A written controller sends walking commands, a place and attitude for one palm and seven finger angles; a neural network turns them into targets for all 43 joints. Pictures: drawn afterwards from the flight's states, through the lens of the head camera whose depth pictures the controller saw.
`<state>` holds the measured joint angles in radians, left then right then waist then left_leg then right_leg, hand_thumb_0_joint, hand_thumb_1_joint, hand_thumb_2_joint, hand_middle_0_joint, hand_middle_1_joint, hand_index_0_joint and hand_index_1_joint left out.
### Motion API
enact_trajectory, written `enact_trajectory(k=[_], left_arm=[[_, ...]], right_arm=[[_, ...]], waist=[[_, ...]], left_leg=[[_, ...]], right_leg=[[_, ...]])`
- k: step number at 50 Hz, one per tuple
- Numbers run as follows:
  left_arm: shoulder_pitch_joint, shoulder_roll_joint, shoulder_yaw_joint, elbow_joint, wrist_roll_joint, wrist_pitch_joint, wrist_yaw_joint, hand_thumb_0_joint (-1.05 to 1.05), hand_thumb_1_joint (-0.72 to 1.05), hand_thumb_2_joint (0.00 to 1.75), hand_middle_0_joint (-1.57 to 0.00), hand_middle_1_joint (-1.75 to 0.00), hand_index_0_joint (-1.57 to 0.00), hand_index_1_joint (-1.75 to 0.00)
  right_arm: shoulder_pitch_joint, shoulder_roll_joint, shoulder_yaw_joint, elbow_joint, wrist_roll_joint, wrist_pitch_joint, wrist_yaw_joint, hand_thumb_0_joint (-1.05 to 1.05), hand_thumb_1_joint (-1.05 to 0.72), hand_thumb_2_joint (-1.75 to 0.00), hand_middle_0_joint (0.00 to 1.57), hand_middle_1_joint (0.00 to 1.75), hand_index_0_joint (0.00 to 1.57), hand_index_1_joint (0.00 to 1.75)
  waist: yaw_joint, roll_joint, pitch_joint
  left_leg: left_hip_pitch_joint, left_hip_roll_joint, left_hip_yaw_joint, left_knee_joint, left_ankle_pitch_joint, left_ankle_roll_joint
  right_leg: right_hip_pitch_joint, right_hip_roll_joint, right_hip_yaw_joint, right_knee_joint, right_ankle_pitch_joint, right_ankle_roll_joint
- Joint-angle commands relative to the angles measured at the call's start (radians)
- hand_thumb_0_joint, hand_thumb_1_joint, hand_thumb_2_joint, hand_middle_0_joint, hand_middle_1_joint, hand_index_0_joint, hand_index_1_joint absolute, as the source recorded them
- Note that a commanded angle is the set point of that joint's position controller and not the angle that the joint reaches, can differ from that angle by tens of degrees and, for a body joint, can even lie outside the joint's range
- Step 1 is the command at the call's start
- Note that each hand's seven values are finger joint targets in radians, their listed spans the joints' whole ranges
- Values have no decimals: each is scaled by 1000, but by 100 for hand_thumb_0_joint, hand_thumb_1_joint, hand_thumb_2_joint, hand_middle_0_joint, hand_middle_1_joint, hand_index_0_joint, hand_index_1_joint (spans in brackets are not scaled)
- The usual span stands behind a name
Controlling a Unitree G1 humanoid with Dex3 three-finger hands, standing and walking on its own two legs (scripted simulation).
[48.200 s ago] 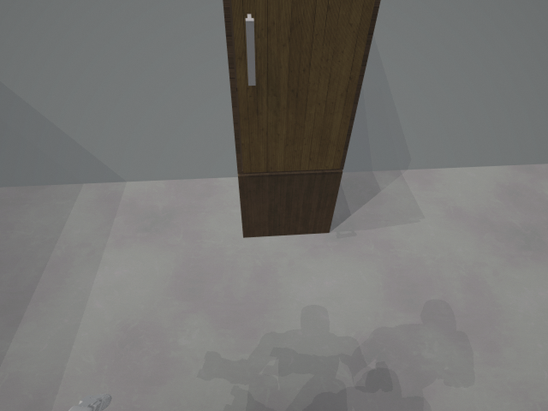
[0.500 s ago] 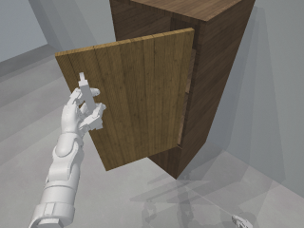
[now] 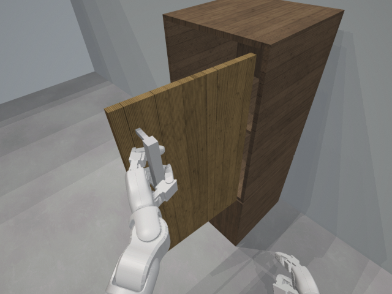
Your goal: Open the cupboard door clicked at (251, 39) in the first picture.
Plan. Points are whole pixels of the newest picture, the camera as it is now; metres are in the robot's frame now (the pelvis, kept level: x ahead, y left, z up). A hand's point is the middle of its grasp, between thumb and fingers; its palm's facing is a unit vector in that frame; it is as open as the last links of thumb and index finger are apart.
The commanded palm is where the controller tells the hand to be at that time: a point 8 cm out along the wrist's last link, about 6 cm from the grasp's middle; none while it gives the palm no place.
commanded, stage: pull the door open along its arc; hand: left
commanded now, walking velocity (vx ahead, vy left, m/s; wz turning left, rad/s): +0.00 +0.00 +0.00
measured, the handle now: (152, 165) +0.34 +0.11 +0.12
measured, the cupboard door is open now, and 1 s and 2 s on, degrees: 85 86 91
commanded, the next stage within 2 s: open thumb and fingers to let go in 0.12 s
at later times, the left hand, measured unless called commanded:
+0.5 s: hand (177, 185) +0.29 +0.05 +0.12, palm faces +0.37 -0.93 -0.03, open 7.7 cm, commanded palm +0.24 +0.09 +0.12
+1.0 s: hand (174, 181) +0.30 +0.06 +0.12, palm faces +0.31 -0.95 -0.02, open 14.7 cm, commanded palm +0.25 +0.09 +0.12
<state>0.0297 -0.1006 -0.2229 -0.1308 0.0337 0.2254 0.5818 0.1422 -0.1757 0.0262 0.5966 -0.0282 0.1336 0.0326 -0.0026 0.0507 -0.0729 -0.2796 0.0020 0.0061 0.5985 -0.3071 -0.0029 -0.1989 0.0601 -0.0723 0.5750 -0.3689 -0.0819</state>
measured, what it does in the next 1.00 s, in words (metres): stands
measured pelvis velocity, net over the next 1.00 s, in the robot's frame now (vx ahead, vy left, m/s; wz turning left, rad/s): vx -0.02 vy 0.02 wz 0.02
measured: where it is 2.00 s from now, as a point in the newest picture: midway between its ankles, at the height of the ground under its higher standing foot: outside the picture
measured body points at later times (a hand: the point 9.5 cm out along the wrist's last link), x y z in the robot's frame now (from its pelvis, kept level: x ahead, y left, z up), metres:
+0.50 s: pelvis -0.01 -0.01 +0.00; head -0.03 -0.04 +0.45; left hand +0.26 +0.10 +0.13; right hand +0.19 -0.21 -0.09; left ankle +0.01 +0.12 -0.73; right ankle -0.04 -0.06 -0.73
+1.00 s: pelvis -0.02 +0.02 +0.00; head -0.04 +0.00 +0.45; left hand +0.28 +0.11 +0.13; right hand +0.17 -0.18 -0.10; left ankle +0.01 +0.12 -0.73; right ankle -0.04 -0.06 -0.73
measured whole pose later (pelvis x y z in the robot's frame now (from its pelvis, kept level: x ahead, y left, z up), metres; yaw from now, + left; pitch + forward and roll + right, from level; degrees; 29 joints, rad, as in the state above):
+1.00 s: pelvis -0.02 +0.02 +0.00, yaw +1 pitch -2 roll +0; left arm -0.14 -0.12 -0.29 0.05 0.02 0.17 0.62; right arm 0.12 -0.17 0.02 0.66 -0.03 0.11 0.02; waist 0.02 0.05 -0.02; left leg -0.30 -0.02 -0.01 0.60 -0.28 0.02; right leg -0.20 0.04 -0.09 0.57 -0.34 -0.06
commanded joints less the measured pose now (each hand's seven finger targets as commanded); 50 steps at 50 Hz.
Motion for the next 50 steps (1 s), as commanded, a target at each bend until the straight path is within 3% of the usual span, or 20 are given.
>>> enact_trajectory(k=[1, 4, 5, 10, 11, 13, 15, 18, 20, 24, 31, 32, 33, 35, 39, 50], left_arm=[[-51, -139, -77, -285, 10, -65, -1, 0, 90, 90, -40, -135, -40, -135], [26, -172, -118, -331, -1, -58, -7, 0, 90, 90, -40, -135, -40, -135], [16, -156, -112, -344, 1, -54, -5, 0, 90, 90, -40, -135, -40, -135], [-170, -72, -16, -250, 1, -65, 38, 0, 90, 90, -40, -135, -40, -135], [-272, -43, 15, -215, 0, -72, 50, 0, 90, 90, -40, -135, -40, -135], [-281, -62, 16, -161, 0, -79, 53, 0, 76, 84, -39, -134, -39, -134], [-300, -59, 16, -146, 7, -88, 52, 0, 62, 78, -38, -132, -38, -132], [-309, -94, -10, -138, 11, -103, 43, 0, 41, 69, -36, -130, -36, -130], [-282, -86, -9, -142, 12, -114, 31, 0, 27, 63, -35, -128, -35, -128], [-315, -122, -54, -142, 16, -126, 18, 0, -1, 51, -33, -125, -33, -125], [-365, -103, -28, -99, 0, -125, 23, 0, -50, 30, -30, -120, -30, -120], [-387, -100, -26, -89, 2, -126, 24, 0, -50, 30, -30, -120, -30, -120], [-406, -106, -28, -80, 4, -124, 29, 0, -50, 30, -30, -120, -30, -120], [-424, -108, -27, -48, 7, -119, 36, 0, -50, 30, -28, -110, -28, -110], [-399, -128, -38, -47, 12, -112, 41, 0, -50, 30, -25, -90, -25, -90], [-481, -164, -53, 21, 15, -94, 68, 0, -50, 30, -16, -35, -16, -35]], right_arm=[[-167, -78, -33, -173, 2, -65, -2, 0, -90, -90, 20, 30, 20, 30], [-169, -71, -30, -176, 6, -75, 12, 0, -90, -90, 20, 30, 20, 30], [-172, -73, -30, -172, 8, -77, 14, 0, -90, -90, 20, 30, 20, 30], [-204, -76, -23, -135, 1, -93, -7, 0, -90, -90, 20, 30, 20, 30], [-214, -78, -21, -124, 2, -95, -15, 0, -90, -90, 20, 30, 20, 30], [-221, -73, -21, -116, -3, -101, -22, 0, -90, -90, 20, 30, 20, 30], [-213, -74, -25, -108, -4, -99, -23, 0, -90, -90, 20, 30, 20, 30], [-192, -69, -27, -113, -5, -102, -23, 0, -90, -90, 20, 30, 20, 30], [-179, -71, -31, -116, -2, -96, -23, 0, -90, -90, 20, 30, 20, 30], [-170, -72, -31, -123, 0, -96, -21, 0, -90, -90, 20, 30, 20, 30], [-189, -68, -23, -124, 1, -92, -28, 0, -90, -90, 20, 30, 20, 30], [-187, -70, -23, -117, 1, -89, -30, 0, -90, -90, 20, 30, 20, 30], [-192, -69, -23, -117, 1, -89, -30, 0, -90, -90, 20, 30, 20, 30], [-195, -67, -22, -109, 0, -90, -29, 0, -90, -90, 20, 30, 20, 30], [-187, -68, -26, -115, -2, -83, -26, 0, -90, -90, 20, 30, 20, 30], [-189, -70, -29, -102, 0, -79, -15, 0, -90, -90, 20, 30, 20, 30]], waist=[[30, -139, -148], [37, -131, -140], [39, -133, -140], [35, -157, -62], [24, -162, -36], [31, -169, -24], [40, -152, -58], [37, -151, -118], [41, -153, -150], [20, -144, -141], [24, -159, -102], [18, -173, -99], [21, -146, -92], [22, -151, -80], [30, -134, -127], [29, -122, -114]], left_leg=[[116, -2, -25, 3, 308, 22], [111, -6, -27, 12, 300, 19], [112, -7, -29, 12, 298, 18], [80, -29, -33, 13, 200, 22], [71, -33, -34, 14, 170, 25], [71, -36, -39, 15, 153, 25], [74, -39, -42, 4, 168, 24], [102, -33, -39, -7, 209, 27], [104, -32, -37, -17, 233, 26], [124, -27, -33, -11, 245, 29], [111, -30, -35, -16, 205, 30], [113, -30, -35, -15, 202, 29], [114, -29, -34, -14, 198, 28], [112, -29, -38, -18, 186, 28], [124, -23, -34, -24, 224, 27], [128, -4, -44, -28, 205, 21]], right_leg=[[36, -105, 87, -108, 571, 74], [39, -111, 87, -111, 578, 75], [40, -111, 87, -116, 560, 71], [-22, -125, 136, -193, 352, 78], [-50, -131, 155, -214, 280, 82], [-59, -140, 174, -239, 222, 83], [-31, -140, 172, -225, 241, 76], [-6, -135, 145, -187, 346, 80], [25, -129, 126, -161, 416, 78], [-1, -122, 107, -146, 448, 79], [-21, -124, 117, -181, 351, 80], [-26, -122, 113, -184, 327, 77], [-38, -121, 113, -185, 304, 74], [-49, -119, 108, -194, 262, 70], [-30, -105, 85, -160, 299, 59], [-89, -76, 45, -141, 173, 38]])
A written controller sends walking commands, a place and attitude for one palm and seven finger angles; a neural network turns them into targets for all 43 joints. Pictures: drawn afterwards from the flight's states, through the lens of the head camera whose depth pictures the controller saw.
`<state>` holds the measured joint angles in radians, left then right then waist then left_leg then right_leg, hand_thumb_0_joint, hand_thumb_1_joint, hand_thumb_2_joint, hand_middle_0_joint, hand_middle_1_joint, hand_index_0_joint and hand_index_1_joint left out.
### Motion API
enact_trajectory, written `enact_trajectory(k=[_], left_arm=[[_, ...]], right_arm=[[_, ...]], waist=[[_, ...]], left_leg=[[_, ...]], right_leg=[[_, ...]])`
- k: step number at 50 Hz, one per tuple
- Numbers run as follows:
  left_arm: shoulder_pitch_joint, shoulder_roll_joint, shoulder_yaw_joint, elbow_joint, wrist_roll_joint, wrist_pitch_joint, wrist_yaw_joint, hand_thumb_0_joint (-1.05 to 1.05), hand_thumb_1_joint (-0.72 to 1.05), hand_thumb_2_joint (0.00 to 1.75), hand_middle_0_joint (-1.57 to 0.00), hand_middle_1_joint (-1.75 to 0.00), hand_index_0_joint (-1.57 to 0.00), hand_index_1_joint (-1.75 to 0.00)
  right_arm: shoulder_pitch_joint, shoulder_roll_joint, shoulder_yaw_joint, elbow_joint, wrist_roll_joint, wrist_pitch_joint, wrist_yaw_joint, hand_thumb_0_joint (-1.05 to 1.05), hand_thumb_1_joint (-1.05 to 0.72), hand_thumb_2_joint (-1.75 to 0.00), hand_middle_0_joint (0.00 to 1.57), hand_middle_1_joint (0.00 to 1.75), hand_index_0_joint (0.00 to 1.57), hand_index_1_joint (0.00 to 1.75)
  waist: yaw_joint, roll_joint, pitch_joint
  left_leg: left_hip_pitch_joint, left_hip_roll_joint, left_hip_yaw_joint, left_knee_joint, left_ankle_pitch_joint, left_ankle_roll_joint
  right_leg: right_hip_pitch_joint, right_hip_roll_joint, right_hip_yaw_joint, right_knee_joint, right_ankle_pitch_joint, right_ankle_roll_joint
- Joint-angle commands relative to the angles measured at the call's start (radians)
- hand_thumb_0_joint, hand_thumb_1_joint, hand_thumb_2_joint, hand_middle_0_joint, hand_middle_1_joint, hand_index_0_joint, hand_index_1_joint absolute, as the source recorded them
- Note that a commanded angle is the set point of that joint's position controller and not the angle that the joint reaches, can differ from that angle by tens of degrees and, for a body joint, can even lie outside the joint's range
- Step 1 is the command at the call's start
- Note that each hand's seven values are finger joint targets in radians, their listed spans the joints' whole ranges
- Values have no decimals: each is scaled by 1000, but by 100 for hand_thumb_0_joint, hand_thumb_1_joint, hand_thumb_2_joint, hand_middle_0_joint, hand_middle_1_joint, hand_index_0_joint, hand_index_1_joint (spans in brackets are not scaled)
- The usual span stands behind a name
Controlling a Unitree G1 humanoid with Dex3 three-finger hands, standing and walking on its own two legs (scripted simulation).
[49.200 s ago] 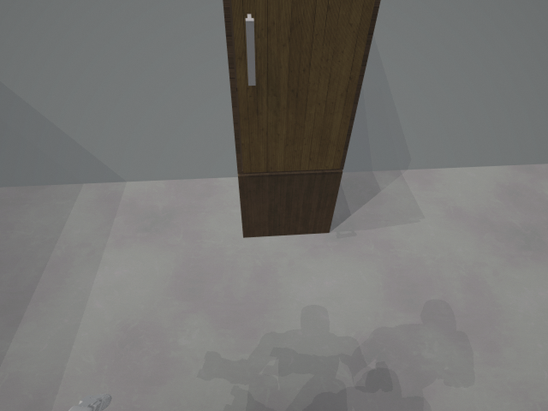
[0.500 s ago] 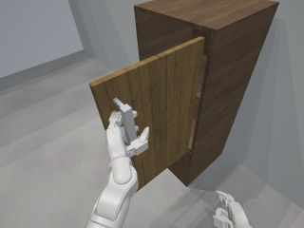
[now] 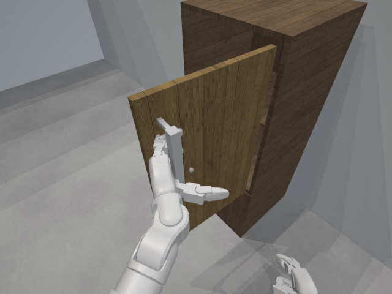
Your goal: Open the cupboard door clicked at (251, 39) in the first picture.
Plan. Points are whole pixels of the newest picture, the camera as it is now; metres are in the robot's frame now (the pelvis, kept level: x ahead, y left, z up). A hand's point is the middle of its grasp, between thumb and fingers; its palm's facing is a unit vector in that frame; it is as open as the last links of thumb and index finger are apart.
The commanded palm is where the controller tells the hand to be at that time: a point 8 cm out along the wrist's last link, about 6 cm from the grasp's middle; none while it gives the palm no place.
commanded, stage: open thumb and fingers to let go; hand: left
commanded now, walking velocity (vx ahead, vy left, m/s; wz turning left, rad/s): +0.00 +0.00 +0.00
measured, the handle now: (170, 155) +0.36 +0.09 +0.12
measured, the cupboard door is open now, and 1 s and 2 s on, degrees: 86 91 91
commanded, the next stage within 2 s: slide the hand sideways off the handle in 0.04 s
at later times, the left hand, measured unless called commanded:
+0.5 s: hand (192, 187) +0.28 +0.03 +0.12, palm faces -0.12 -0.99 +0.03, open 16.2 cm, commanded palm +0.24 +0.08 +0.12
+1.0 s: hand (168, 210) +0.23 +0.07 +0.12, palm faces -0.06 -1.00 +0.00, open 16.3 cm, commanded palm +0.20 +0.13 +0.12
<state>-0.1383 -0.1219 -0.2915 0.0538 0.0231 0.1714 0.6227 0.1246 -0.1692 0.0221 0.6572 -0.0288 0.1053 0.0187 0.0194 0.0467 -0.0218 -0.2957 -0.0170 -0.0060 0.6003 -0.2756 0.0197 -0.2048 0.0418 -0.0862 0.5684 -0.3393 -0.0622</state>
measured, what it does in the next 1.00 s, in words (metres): stands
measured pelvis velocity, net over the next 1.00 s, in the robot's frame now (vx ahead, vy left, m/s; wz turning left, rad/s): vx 0.01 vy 0.00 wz -0.03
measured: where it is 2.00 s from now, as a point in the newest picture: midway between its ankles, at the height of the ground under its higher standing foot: outside the picture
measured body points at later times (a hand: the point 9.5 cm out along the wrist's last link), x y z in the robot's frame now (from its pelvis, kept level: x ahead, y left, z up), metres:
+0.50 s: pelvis -0.02 +0.02 +0.00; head -0.04 +0.01 +0.45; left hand +0.28 +0.09 +0.12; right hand +0.15 -0.18 -0.09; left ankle +0.03 +0.11 -0.73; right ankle -0.02 -0.08 -0.73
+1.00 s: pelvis +0.01 +0.00 +0.00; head -0.02 -0.01 +0.45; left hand +0.23 +0.12 +0.12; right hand +0.21 -0.20 -0.06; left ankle +0.03 +0.11 -0.73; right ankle -0.02 -0.08 -0.73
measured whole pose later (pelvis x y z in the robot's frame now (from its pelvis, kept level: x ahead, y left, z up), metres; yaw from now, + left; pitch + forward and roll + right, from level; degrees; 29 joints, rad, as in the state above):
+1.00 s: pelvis +0.01 +0.00 +0.00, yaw -2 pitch -3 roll +0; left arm 0.33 0.09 -0.22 -0.34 -0.08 0.05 0.10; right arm 0.16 -0.20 0.06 0.48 0.01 0.09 0.00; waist 0.02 0.04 -0.03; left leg -0.25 -0.01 0.03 0.58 -0.29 0.02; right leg -0.18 0.05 -0.05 0.56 -0.34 -0.06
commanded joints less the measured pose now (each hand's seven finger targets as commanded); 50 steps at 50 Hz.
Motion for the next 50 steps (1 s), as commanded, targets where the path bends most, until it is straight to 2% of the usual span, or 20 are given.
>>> enact_trajectory(k=[1, 4, 7, 8, 9, 11, 12, 14, 16, 18, 22, 26, 32, 34, 35, 41, 42, 46, 47, 50], left_arm=[[-311, -159, 7, -155, 27, -37, 26, 0, -50, 30, -15, -30, -15, -30], [-315, -169, 4, -171, 27, -29, 34, 0, -50, 30, -15, -30, -15, -30], [-345, -194, -15, -143, 27, -24, 35, 0, -50, 30, -15, -30, -15, -30], [-335, -125, -252, -176, 108, -81, -189, 0, -50, 30, -15, -30, -15, -30], [-368, -59, -179, -220, 62, -141, -303, 0, -50, 30, -15, -30, -15, -30], [-387, -1, -166, -259, 27, -209, -434, 0, -50, 30, -15, -30, -15, -30], [-386, 1, -167, -260, 1, -225, -486, 0, -50, 30, -15, -30, -15, -30], [-377, -21, -148, -238, -61, -225, -530, 0, -50, 30, -15, -30, -15, -30], [-333, -25, -88, -186, -125, -204, -517, 0, -50, 30, -15, -30, -15, -30], [-290, -8, -33, -199, -152, -186, -481, 0, -50, 30, -15, -30, -15, -30], [-234, 15, -11, -246, -97, -176, -405, 0, -50, 30, -15, -30, -15, -30], [-132, 35, -15, -309, -47, -180, -385, 0, -50, 30, -15, -30, -15, -30], [-12, 105, 24, -416, -45, -175, -397, 0, -50, 30, -15, -30, -15, -30], [44, 106, 17, -472, -46, -173, -407, 0, -50, 30, -15, -30, -15, -30], [78, 108, 16, -485, -49, -171, -413, 0, -50, 30, -15, -30, -15, -30], [178, 150, 42, -580, -72, -176, -455, 0, -50, 30, -15, -30, -15, -30], [196, 179, 72, -588, -78, -178, -463, 0, -50, 30, -15, -30, -15, -30], [297, 186, 84, -627, -95, -186, -501, 0, -50, 30, -15, -30, -15, -30], [336, 226, 133, -629, -105, -188, -508, 0, -50, 30, -15, -30, -15, -30], [400, 265, 180, -633, -112, -189, -534, 0, -50, 30, -15, -30, -15, -30]], right_arm=[[-170, -78, -25, -160, 0, -51, 2, 0, -90, -90, 20, 30, 20, 30], [-170, -78, -27, -164, -1, -52, 8, 0, -90, -90, 20, 30, 20, 30], [-180, -78, -25, -156, 2, -51, 15, 0, -90, -90, 20, 30, 20, 30], [-73, -114, -26, -161, 9, -25, 23, 0, -90, -90, 20, 30, 20, 30], [-63, -111, -34, -195, 22, -24, 9, 0, -90, -90, 20, 30, 20, 30], [-60, -110, -27, -222, 30, -27, -11, 0, -90, -90, 20, 30, 20, 30], [-54, -106, -21, -232, 36, -32, -17, 0, -90, -90, 20, 30, 20, 30], [-72, -98, -9, -257, 53, -51, -26, 0, -90, -90, 20, 30, 20, 30], [-93, -102, -1, -256, 63, -67, -33, 0, -90, -90, 20, 30, 20, 30], [-111, -107, 1, -263, 64, -77, -31, 0, -90, -90, 20, 30, 20, 30], [-110, -105, -2, -273, 52, -76, -8, 0, -90, -90, 20, 30, 20, 30], [-110, -103, -6, -295, 48, -57, 9, 0, -90, -90, 20, 30, 20, 30], [-123, -100, -2, -322, 43, -39, 2, 0, -90, -90, 20, 30, 20, 30], [-127, -98, 0, -332, 43, -36, 1, 0, -90, -90, 20, 30, 20, 30], [-124, -98, 1, -336, 43, -36, -1, 0, -90, -90, 20, 30, 20, 30], [-124, -102, 5, -343, 44, -52, -11, 0, -90, -90, 20, 30, 20, 30], [-121, -105, 4, -342, 43, -55, -15, 0, -90, -90, 20, 30, 20, 30], [-107, -106, 5, -349, 44, -70, -16, 0, -90, -90, 20, 30, 20, 30], [-105, -109, 4, -348, 45, -72, -19, 0, -90, -90, 20, 30, 20, 30], [-94, -110, 6, -349, 45, -79, -23, 0, -90, -90, 20, 30, 20, 30]], waist=[[3, -126, -167], [7, -114, -190], [0, -100, -156], [-110, -161, -81], [-79, -142, -172], [-60, -41, -261], [-67, -35, -275], [-62, -34, -237], [-52, -99, -158], [-25, -140, -148], [-2, -117, -137], [8, -74, -139], [11, -89, -136], [12, -74, -135], [13, -106, -130], [2, -75, -96], [2, -82, -106], [6, -77, -109], [14, -81, -118], [20, -83, -109]], left_leg=[[147, 19, -36, -31, 179, -2], [145, 21, -35, -26, 184, -5], [126, 23, -44, -26, 129, -10], [168, 18, -58, -60, 168, 10], [171, 17, -55, -52, 198, 16], [211, 14, -51, -42, 231, 16], [234, 17, -58, -41, 232, 15], [224, 21, -64, -55, 156, 13], [176, 30, -79, -89, 50, 4], [150, 30, -81, -111, 7, 2], [132, 32, -69, -121, 3, -2], [135, 36, -49, -112, 39, -2], [150, 32, -21, -97, 74, 10], [161, 32, -17, -93, 108, 11], [154, 32, -20, -92, 110, 12], [163, 25, -16, -85, 121, 18], [165, 23, -14, -82, 124, 19], [162, 21, -12, -77, 155, 20], [153, 17, -6, -72, 156, 21], [137, 13, -2, -65, 181, 22]], right_leg=[[-89, -55, 52, -123, 147, 17], [-94, -49, 42, -103, 150, 14], [-134, -46, 36, -97, 77, 12], [-159, -42, 77, -82, 173, 17], [-119, -39, 70, -56, 232, 13], [-94, -42, 72, -25, 281, 6], [-100, -40, 63, -23, 271, 5], [-123, -31, 45, -48, 187, 9], [-140, -20, 28, -74, 93, 16], [-124, -17, 25, -83, 51, 19], [-117, -19, 28, -70, 39, 16], [-101, -21, 39, -73, 58, 10], [-74, -25, 64, -116, 74, 14], [-67, -25, 66, -116, 110, 14], [-59, -25, 64, -121, 111, 15], [-67, -28, 81, -137, 142, 22], [-63, -28, 82, -135, 153, 25], [-49, -28, 81, -123, 214, 27], [-38, -29, 85, -123, 229, 30], [-21, -33, 95, -116, 287, 32]])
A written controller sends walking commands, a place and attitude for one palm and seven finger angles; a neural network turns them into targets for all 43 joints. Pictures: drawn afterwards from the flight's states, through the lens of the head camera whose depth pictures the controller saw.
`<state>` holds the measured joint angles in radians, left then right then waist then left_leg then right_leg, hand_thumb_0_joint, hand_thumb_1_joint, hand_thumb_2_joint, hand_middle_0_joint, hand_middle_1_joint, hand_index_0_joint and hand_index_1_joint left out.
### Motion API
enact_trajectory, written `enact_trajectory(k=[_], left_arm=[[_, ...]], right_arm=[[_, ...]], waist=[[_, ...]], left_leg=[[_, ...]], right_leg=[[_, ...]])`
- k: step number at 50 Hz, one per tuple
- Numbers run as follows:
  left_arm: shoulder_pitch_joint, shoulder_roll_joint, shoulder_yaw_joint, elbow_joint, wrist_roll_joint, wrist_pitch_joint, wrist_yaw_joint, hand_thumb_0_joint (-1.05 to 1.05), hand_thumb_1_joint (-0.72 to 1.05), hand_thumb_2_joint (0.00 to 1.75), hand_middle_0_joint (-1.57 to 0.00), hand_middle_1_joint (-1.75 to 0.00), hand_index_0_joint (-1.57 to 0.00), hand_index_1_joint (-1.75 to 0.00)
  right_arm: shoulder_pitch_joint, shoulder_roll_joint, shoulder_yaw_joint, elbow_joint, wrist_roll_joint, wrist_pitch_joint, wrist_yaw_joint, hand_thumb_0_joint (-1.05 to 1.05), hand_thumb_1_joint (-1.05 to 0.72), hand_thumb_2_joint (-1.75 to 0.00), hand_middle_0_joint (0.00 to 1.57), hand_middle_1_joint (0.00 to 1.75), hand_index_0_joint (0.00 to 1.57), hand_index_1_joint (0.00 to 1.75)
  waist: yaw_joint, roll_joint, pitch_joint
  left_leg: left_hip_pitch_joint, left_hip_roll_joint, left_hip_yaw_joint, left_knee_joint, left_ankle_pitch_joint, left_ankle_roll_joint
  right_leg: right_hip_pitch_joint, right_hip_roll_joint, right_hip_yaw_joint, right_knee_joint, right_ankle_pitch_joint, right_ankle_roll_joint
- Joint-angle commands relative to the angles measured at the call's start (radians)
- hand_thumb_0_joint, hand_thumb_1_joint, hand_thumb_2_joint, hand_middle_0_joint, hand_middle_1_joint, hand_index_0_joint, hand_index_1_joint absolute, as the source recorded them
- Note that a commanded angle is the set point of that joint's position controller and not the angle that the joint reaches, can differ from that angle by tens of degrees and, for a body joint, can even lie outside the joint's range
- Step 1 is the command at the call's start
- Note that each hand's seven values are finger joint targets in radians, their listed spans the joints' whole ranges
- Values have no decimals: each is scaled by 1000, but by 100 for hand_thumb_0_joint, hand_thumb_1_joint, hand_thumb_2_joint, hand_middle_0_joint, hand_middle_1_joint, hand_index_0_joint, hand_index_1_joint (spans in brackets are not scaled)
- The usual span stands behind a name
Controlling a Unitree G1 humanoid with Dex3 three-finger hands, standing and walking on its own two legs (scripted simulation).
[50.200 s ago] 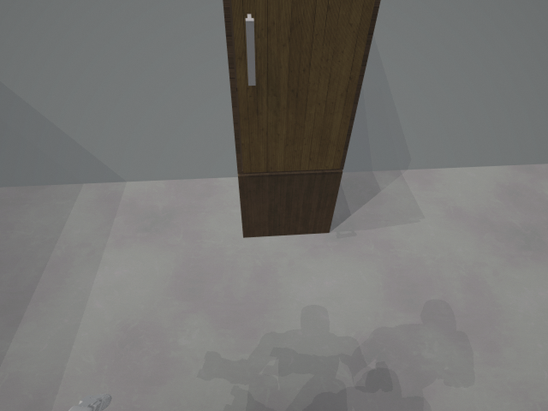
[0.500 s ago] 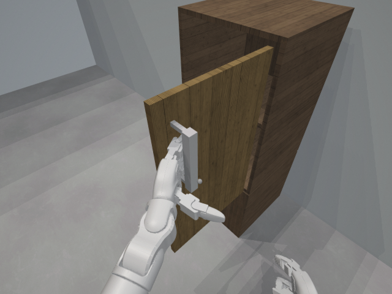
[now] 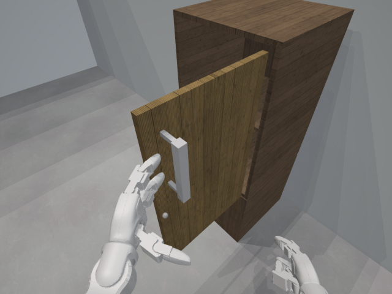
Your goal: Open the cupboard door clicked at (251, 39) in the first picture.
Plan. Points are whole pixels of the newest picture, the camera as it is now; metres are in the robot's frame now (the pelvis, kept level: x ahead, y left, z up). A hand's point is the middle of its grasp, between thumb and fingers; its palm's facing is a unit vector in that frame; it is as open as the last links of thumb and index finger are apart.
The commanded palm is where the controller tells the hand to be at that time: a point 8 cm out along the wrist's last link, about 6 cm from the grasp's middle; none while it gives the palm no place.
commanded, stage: slide the hand sideways off the handle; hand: left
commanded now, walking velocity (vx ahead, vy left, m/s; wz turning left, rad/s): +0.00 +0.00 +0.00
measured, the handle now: (175, 168) +0.33 +0.07 +0.12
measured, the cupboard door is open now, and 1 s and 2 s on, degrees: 91 91 91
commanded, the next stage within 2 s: draw the hand back to the body in 0.34 s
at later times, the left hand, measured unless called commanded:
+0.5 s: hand (139, 233) +0.19 +0.11 +0.12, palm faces -0.01 -1.00 -0.02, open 16.3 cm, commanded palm +0.16 +0.17 +0.12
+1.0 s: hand (91, 234) +0.17 +0.18 +0.13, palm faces +0.08 -0.99 -0.15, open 16.0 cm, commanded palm +0.14 +0.24 +0.15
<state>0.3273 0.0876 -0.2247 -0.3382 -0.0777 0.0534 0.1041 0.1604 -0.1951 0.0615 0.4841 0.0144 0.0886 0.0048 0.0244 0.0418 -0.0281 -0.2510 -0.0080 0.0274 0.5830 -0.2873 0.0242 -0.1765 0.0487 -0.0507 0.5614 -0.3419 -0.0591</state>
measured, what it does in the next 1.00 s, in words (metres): stands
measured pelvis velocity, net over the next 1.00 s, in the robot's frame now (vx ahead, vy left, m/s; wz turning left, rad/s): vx -0.01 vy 0.01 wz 0.02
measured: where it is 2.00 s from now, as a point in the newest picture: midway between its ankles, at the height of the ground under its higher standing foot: outside the picture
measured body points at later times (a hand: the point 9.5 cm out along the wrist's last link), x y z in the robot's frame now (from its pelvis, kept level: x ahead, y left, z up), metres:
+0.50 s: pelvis +0.00 -0.01 -0.01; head -0.01 -0.04 +0.44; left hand +0.18 +0.17 +0.12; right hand +0.19 -0.23 -0.08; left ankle +0.02 +0.10 -0.73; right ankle -0.02 -0.08 -0.73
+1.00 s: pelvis -0.01 +0.01 +0.00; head -0.04 +0.00 +0.45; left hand +0.16 +0.23 +0.14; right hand +0.20 -0.19 -0.06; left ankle +0.02 +0.11 -0.73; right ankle -0.02 -0.08 -0.73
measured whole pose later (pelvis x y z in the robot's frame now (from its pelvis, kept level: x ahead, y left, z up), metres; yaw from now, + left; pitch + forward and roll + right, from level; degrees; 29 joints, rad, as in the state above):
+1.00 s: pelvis -0.01 +0.01 +0.00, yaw +1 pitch -2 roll -1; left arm 0.50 0.26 0.08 -0.49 -0.19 0.03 -0.09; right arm 0.22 -0.22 0.07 0.54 0.03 -0.14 -0.07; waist 0.06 0.06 -0.05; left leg -0.29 -0.02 0.01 0.63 -0.30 0.04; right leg -0.20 0.04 -0.07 0.58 -0.35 -0.04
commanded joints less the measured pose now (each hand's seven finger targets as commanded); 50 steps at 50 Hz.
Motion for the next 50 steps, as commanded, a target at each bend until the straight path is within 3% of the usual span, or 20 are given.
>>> enact_trajectory(k=[1, 5, 10, 15, 16, 17, 21, 22, 25, 27, 30, 36, 40, 43, 45, 47, 48, 49, 50], left_arm=[[-49, 41, 103, -264, -16, -74, -26, 0, -50, 30, -15, -30, -15, -30], [47, 73, 150, -309, -42, -90, -63, 0, -50, 30, -15, -30, -15, -30], [136, 96, 189, -340, -73, -121, -108, 0, -50, 30, -15, -30, -15, -30], [110, 141, 228, -338, -103, -169, -172, 0, -50, 30, -15, -30, -15, -30], [86, 115, 201, -349, -111, -178, -186, 0, -50, 30, -15, -30, -15, -30], [60, 125, 209, -344, -117, -186, -193, 0, -50, 30, -15, -30, -15, -30], [72, 125, 211, -324, -127, -204, -207, 0, -50, 30, -15, -30, -15, -30], [95, 121, 211, -311, -125, -201, -204, 0, -50, 30, -15, -30, -15, -30], [150, 181, 282, -309, -124, -185, -188, 0, -50, 30, -15, -30, -15, -30], [143, 179, 294, -320, -125, -173, -181, 0, -50, 30, -15, -30, -15, -30], [150, 192, 326, -333, -141, -154, -176, 0, -50, 30, -15, -30, -15, -30], [73, 180, 303, -369, -163, -139, -207, 0, -50, 30, -15, -30, -15, -30], [100, 218, 333, -378, -167, -119, -229, 0, -50, 30, -15, -30, -15, -30], [100, 226, 356, -375, -177, -91, -241, 0, -47, 32, -15, -30, -15, -30], [99, 259, 405, -358, -182, -72, -239, 0, -40, 34, -15, -30, -15, -30], [72, 250, 409, -371, -194, -62, -241, 0, -32, 37, -16, -30, -16, -30], [32, 369, 432, -441, -63, -122, -132, 0, -29, 39, -16, -30, -16, -30], [93, 304, 410, -374, -53, -129, -89, 0, -26, 40, -16, -30, -16, -30], [98, 306, 413, -369, -47, -129, -68, 0, -22, 42, -16, -30, -16, -30]], right_arm=[[-133, -85, -32, -180, 3, -64, -9, 0, -90, -90, 20, 30, 20, 30], [-110, -91, -36, -188, 6, -84, -11, 0, -90, -90, 20, 30, 20, 30], [-89, -101, -40, -191, 7, -118, -19, 0, -90, -90, 20, 30, 20, 30], [-63, -114, -48, -176, 9, -174, -40, 0, -90, -90, 20, 30, 20, 30], [-64, -113, -47, -177, 10, -187, -42, 0, -90, -90, 20, 30, 20, 30], [-58, -114, -47, -170, 11, -202, -46, 0, -90, -90, 20, 30, 20, 30], [-47, -119, -51, -158, 14, -243, -51, 0, -90, -90, 20, 30, 20, 30], [-44, -119, -51, -158, 14, -249, -50, 0, -90, -90, 20, 30, 20, 30], [-48, -121, -52, -157, 16, -256, -48, 0, -90, -90, 20, 30, 20, 30], [-53, -117, -49, -163, 17, -255, -49, 0, -90, -90, 20, 30, 20, 30], [-61, -119, -48, -162, 21, -258, -51, 0, -90, -90, 20, 30, 20, 30], [-63, -127, -44, -150, 28, -290, -63, 0, -90, -90, 20, 30, 20, 30], [-55, -136, -44, -140, 31, -307, -68, 0, -90, -90, 20, 30, 20, 30], [-58, -135, -40, -138, 32, -303, -71, 0, -90, -90, 20, 30, 20, 30], [-67, -138, -42, -127, 33, -300, -75, 0, -90, -90, 20, 30, 20, 30], [-73, -136, -38, -131, 35, -298, -78, 0, -90, -90, 20, 30, 20, 30], [-96, -124, -36, -128, 10, -290, -94, 0, -90, -90, 20, 30, 20, 30], [-87, -113, -31, -112, -1, -284, -99, 0, -90, -90, 20, 30, 20, 30], [-90, -118, -35, -111, -1, -282, -99, 0, -90, -90, 20, 30, 20, 30]], waist=[[10, -58, -105], [19, -52, -115], [9, -85, -76], [-13, -101, -57], [-20, -83, -65], [-23, -72, -60], [-14, -51, -95], [-7, -56, -96], [24, -53, -114], [24, -90, -104], [33, -85, -89], [12, -15, -39], [24, 9, -77], [25, -33, -67], [31, -33, -61], [28, -30, -57], [42, -36, 3], [30, -40, 32], [31, -76, 44]], left_leg=[[97, 5, -33, -46, 205, 18], [85, 3, -30, -28, 236, 17], [52, 0, -31, -1, 211, 20], [21, -5, -45, 37, 159, 21], [18, -9, -46, 44, 146, 21], [16, -9, -50, 50, 139, 20], [6, -12, -57, 56, 136, 17], [4, -11, -58, 53, 140, 17], [-11, -10, -53, 41, 138, 16], [-19, -9, -49, 29, 139, 19], [-14, -6, -47, 23, 141, 18], [20, -2, -54, 10, 104, 19], [38, 2, -64, -12, 126, 18], [34, 4, -72, -32, 122, 17], [35, 6, -72, -34, 126, 16], [42, 7, -77, -46, 120, 14], [35, 9, -72, -70, 94, 12], [48, 8, -66, -77, 73, 10], [49, 9, -64, -77, 61, 12]], right_leg=[[-55, -40, 55, -101, 308, 30], [-38, -42, 57, -79, 386, 36], [-67, -48, 68, -82, 401, 54], [-109, -65, 107, -105, 328, 70], [-120, -72, 114, -108, 309, 75], [-134, -73, 116, -110, 290, 74], [-131, -77, 111, -94, 267, 70], [-133, -74, 101, -85, 275, 68], [-109, -72, 95, -74, 267, 64], [-103, -68, 85, -71, 268, 64], [-106, -59, 72, -77, 253, 58], [-165, -48, 57, -112, 132, 48], [-140, -37, 29, -84, 167, 41], [-137, -31, 8, -78, 168, 41], [-127, -29, 10, -89, 163, 39], [-133, -27, 0, -88, 155, 40], [-127, -45, 62, -166, 129, 31], [-135, -53, 65, -195, 89, 30], [-143, -55, 72, -218, 67, 31]])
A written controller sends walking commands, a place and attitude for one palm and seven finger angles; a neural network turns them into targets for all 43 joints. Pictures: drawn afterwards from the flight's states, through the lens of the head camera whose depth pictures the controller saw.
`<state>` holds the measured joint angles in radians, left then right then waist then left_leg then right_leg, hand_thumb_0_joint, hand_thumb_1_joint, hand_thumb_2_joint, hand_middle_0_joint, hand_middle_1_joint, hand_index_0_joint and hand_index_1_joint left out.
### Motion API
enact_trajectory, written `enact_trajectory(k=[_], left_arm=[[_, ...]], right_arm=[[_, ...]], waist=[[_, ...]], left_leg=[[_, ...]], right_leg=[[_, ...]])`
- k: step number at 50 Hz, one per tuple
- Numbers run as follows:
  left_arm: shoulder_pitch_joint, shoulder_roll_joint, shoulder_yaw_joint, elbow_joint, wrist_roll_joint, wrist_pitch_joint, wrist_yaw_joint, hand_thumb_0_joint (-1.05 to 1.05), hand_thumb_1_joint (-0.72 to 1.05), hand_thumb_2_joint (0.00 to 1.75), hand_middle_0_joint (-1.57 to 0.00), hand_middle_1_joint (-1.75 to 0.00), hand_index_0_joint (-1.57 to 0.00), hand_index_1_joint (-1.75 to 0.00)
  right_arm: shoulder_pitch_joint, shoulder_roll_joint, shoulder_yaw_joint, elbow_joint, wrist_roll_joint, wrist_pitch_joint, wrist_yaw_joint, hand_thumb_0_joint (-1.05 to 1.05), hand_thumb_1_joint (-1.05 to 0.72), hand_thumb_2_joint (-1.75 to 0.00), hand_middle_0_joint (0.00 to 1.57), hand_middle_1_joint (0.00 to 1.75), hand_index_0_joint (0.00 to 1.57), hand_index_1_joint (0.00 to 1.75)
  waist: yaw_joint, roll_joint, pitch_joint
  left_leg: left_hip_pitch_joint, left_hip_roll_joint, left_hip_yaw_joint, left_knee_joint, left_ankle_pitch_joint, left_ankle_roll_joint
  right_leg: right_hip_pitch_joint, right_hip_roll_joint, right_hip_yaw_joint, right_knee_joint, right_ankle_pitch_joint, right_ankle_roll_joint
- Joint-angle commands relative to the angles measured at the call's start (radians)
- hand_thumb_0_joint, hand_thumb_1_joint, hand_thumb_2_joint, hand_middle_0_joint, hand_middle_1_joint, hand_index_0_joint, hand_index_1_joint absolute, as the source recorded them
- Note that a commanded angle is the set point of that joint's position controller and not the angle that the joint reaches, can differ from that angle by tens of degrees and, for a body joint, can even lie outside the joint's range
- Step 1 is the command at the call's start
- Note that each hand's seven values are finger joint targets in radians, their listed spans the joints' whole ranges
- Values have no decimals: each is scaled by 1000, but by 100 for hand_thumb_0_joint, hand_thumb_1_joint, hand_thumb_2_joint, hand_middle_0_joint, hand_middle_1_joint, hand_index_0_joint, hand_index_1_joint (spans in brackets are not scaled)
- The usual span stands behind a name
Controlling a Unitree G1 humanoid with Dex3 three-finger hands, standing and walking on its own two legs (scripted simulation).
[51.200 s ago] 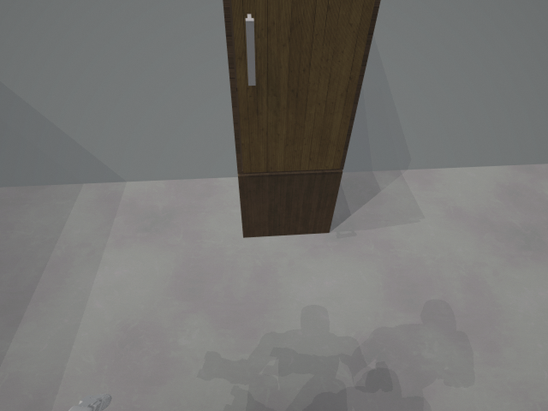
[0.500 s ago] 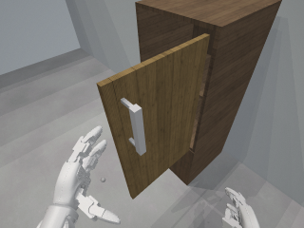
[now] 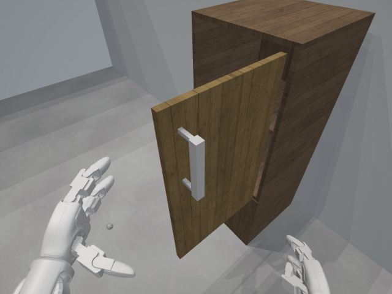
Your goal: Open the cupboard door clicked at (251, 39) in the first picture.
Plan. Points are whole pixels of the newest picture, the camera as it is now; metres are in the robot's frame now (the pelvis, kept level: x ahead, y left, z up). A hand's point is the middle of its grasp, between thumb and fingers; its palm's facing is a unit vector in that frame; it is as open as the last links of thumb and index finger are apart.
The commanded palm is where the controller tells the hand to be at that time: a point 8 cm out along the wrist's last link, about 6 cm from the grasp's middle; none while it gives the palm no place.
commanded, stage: draw the hand back to the body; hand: left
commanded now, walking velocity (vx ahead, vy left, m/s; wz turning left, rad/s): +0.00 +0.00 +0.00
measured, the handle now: (191, 165) +0.34 +0.05 +0.12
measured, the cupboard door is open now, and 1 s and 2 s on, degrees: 91 91 91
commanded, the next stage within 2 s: step back with the hand held close in 1.02 s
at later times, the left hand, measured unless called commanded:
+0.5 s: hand (60, 197) +0.21 +0.25 +0.16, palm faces +0.34 -0.87 -0.37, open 10.8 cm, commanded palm +0.17 +0.30 +0.18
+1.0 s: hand (54, 195) +0.21 +0.26 +0.17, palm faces +0.41 -0.83 -0.38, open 7.5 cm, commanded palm +0.17 +0.30 +0.18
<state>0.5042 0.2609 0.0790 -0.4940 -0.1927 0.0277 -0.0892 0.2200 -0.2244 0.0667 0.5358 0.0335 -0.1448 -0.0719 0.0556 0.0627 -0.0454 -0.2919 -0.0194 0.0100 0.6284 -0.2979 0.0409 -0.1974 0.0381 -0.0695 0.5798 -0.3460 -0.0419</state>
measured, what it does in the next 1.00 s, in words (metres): stands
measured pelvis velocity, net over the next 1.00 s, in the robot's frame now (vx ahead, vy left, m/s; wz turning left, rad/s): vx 0.02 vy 0.01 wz -0.03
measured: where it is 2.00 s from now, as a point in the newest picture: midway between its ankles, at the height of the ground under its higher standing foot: outside the picture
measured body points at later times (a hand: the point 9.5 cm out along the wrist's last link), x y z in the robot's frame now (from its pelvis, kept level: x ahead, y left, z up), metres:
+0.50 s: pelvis +0.02 +0.02 +0.01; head +0.00 +0.01 +0.46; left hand +0.19 +0.30 +0.18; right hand +0.20 -0.20 -0.07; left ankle +0.03 +0.09 -0.73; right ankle -0.02 -0.09 -0.73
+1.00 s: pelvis +0.02 +0.01 +0.02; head +0.00 -0.01 +0.47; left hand +0.19 +0.30 +0.19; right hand +0.20 -0.22 -0.07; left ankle +0.03 +0.09 -0.73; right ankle -0.02 -0.09 -0.73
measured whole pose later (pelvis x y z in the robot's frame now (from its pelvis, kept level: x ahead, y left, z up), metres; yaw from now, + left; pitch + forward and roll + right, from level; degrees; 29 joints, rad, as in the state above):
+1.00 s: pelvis +0.02 +0.01 +0.02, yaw -2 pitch -4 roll -1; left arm 0.49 0.35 0.31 -0.41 -0.08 -0.08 0.12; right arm 0.19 -0.22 0.02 0.63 0.01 -0.06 -0.06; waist 0.07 0.05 0.01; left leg -0.12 -0.02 0.04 0.42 -0.23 0.05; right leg -0.03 0.04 -0.03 0.35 -0.25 -0.03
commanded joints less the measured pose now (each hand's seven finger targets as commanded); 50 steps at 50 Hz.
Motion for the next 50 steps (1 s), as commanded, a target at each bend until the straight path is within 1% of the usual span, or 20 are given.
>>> enact_trajectory(k=[1, 2, 4, 8, 10, 13, 15, 17, 18, 22, 26, 28, 30, 32, 36, 40, 43, 46, 49, 50], left_arm=[[-62, 105, 87, -201, 83, -110, 137, 0, -18, 43, -16, -30, -16, -30], [-90, 108, 81, -217, 94, -120, 150, 0, -15, 45, -16, -30, -16, -30], [-83, 117, 90, -226, 110, -140, 174, 0, -8, 48, -16, -30, -16, -30], [-83, 141, 120, -219, 126, -161, 203, 0, 6, 54, -17, -30, -17, -30], [-79, 171, 155, -200, 133, -166, 215, 0, 13, 57, -17, -30, -17, -30], [-61, 170, 176, -202, 130, -173, 219, 0, 23, 62, -18, -30, -18, -30], [-52, 200, 214, -195, 135, -176, 223, 0, 31, 64, -18, -30, -18, -30], [-52, 184, 213, -189, 133, -177, 222, 0, 37, 68, -18, -30, -18, -30], [-54, 185, 218, -193, 135, -178, 221, 0, 41, 69, -18, -30, -18, -30], [-53, 213, 267, -167, 130, -176, 223, 0, 55, 75, -19, -30, -19, -30], [-60, 240, 315, -165, 127, -178, 225, 0, 69, 81, -19, -30, -19, -30], [-72, 256, 341, -162, 124, -178, 226, 0, 76, 84, -19, -30, -19, -30], [-83, 286, 378, -150, 122, -177, 230, 0, 83, 87, -20, -30, -20, -30], [-94, 282, 387, -121, 116, -173, 231, 0, 90, 90, -20, -30, -20, -30], [-87, 222, 322, -91, 116, -166, 223, 0, 90, 90, -20, -30, -20, -30], [-118, 270, 346, -139, 122, -173, 229, 0, 90, 90, -20, -30, -20, -30], [-101, 277, 362, -141, 117, -174, 231, 0, 90, 90, -20, -30, -20, -30], [-102, 278, 369, -121, 113, -175, 231, 0, 90, 90, -20, -30, -20, -30], [-117, 268, 360, -117, 114, -177, 230, 0, 90, 90, -20, -30, -20, -30], [-119, 269, 358, -115, 116, -177, 229, 0, 90, 90, -20, -30, -20, -30]], right_arm=[[-145, -86, -38, -155, -23, -40, -21, 0, -90, -90, 20, 30, 20, 30], [-148, -90, -39, -151, -25, -36, -17, 0, -90, -90, 20, 30, 20, 30], [-145, -91, -41, -140, -30, -35, -12, 0, -90, -90, 20, 30, 20, 30], [-153, -97, -47, -125, -35, -29, -10, 0, -90, -90, 20, 30, 20, 30], [-155, -103, -50, -113, -38, -26, -10, 0, -90, -90, 20, 30, 20, 30], [-156, -102, -56, -107, -37, -17, -8, 0, -90, -90, 20, 30, 20, 30], [-159, -109, -61, -97, -36, -12, -5, 0, -90, -90, 20, 30, 20, 30], [-154, -108, -63, -95, -35, -5, -1, 0, -90, -90, 20, 30, 20, 30], [-154, -111, -64, -94, -34, -3, 2, 0, -90, -90, 20, 30, 20, 30], [-151, -113, -73, -88, -31, 8, 6, 0, -90, -90, 20, 30, 20, 30], [-146, -115, -79, -80, -30, 16, 9, 0, -90, -90, 20, 30, 20, 30], [-142, -115, -82, -76, -29, 18, 8, 0, -90, -90, 20, 30, 20, 30], [-143, -117, -85, -70, -29, 21, 9, 0, -90, -90, 20, 30, 20, 30], [-146, -114, -87, -67, -26, 27, 7, 0, -90, -90, 20, 30, 20, 30], [-148, -120, -88, -66, -27, 31, 13, 0, -90, -90, 20, 30, 20, 30], [-151, -127, -91, -67, -28, 26, 13, 0, -90, -90, 20, 30, 20, 30], [-156, -117, -90, -69, -29, 25, 8, 0, -90, -90, 20, 30, 20, 30], [-167, -110, -86, -67, -27, 28, 2, 0, -90, -90, 20, 30, 20, 30], [-167, -109, -85, -62, -26, 26, 2, 0, -90, -90, 20, 30, 20, 30], [-168, -112, -87, -61, -25, 25, 2, 0, -90, -90, 20, 30, 20, 30]], waist=[[-7, -73, 55], [-9, -26, 48], [-9, 16, 21], [-5, 20, 4], [1, 4, 4], [2, -20, -11], [10, -6, -21], [6, -4, -12], [6, 20, -7], [9, -4, 0], [12, 25, -21], [11, 15, -30], [15, 18, -38], [10, 9, -20], [0, 14, 8], [9, 22, -33], [12, -7, -41], [10, -5, 5], [6, 32, 17], [6, 20, 15]], left_leg=[[113, 26, -47, -133, 77, -6], [131, 26, -48, -148, 76, -7], [156, 34, -56, -184, 70, -11], [175, 40, -63, -230, 74, -13], [185, 44, -62, -241, 102, -14], [200, 51, -65, -258, 156, -18], [207, 55, -64, -259, 206, -23], [210, 62, -73, -270, 242, -31], [212, 63, -74, -273, 260, -35], [212, 71, -74, -280, 290, -44], [225, 73, -69, -272, 359, -52], [237, 74, -65, -263, 391, -52], [240, 73, -57, -259, 401, -51], [235, 71, -50, -262, 368, -46], [238, 68, -48, -268, 349, -37], [241, 63, -50, -268, 335, -34], [237, 56, -42, -264, 321, -28], [220, 49, -34, -267, 268, -25], [231, 48, -31, -266, 265, -23], [231, 48, -30, -263, 266, -22]], right_leg=[[-109, -45, 84, -233, 66, 13], [-98, -45, 85, -236, 67, 12], [-64, -43, 72, -230, 72, 10], [-12, -38, 69, -240, 85, 8], [8, -35, 68, -249, 109, 7], [38, -33, 63, -242, 155, 7], [63, -30, 63, -241, 189, 5], [67, -28, 57, -232, 206, 7], [67, -27, 57, -231, 212, 6], [76, -25, 57, -235, 228, 8], [94, -27, 59, -236, 263, 8], [92, -25, 60, -237, 286, 10], [100, -26, 62, -244, 300, 9], [90, -28, 64, -252, 290, 11], [76, -30, 64, -264, 280, 15], [102, -30, 69, -265, 281, 12], [109, -32, 71, -268, 293, 13], [92, -34, 78, -288, 265, 12], [80, -34, 81, -296, 261, 12], [83, -33, 82, -301, 261, 11]])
